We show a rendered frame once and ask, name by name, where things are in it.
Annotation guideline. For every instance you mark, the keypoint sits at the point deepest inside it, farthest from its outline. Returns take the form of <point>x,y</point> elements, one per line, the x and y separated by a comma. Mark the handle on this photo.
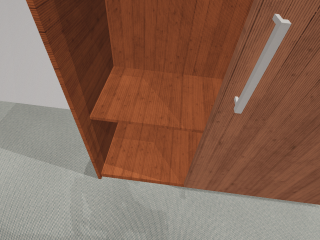
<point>274,41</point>

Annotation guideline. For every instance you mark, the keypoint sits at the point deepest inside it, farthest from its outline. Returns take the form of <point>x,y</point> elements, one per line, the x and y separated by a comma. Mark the wardrobe door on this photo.
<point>272,148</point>

